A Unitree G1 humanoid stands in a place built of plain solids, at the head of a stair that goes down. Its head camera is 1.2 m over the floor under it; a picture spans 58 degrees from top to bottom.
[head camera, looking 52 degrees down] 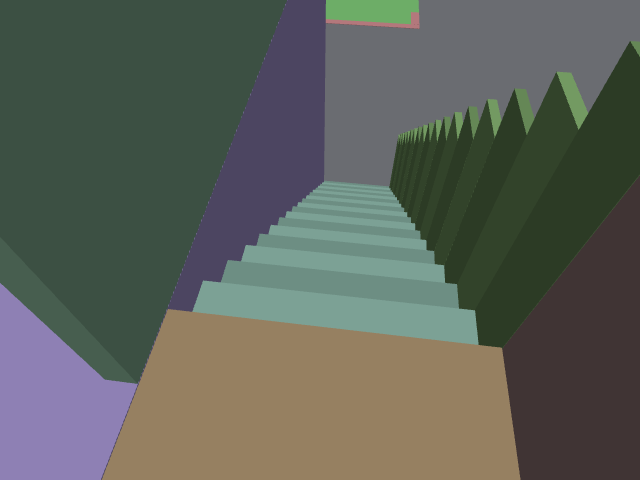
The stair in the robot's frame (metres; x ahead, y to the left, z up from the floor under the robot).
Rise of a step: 0.20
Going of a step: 0.24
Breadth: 1.02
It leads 7 degrees to the right of straight ahead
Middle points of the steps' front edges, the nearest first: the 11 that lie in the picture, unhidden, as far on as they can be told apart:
0.60 -0.03 0.00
0.84 -0.06 -0.20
1.07 -0.09 -0.40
1.31 -0.12 -0.60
1.55 -0.15 -0.80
1.78 -0.18 -1.00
2.02 -0.21 -1.20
2.26 -0.24 -1.40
2.50 -0.27 -1.60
2.73 -0.30 -1.80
2.97 -0.33 -1.99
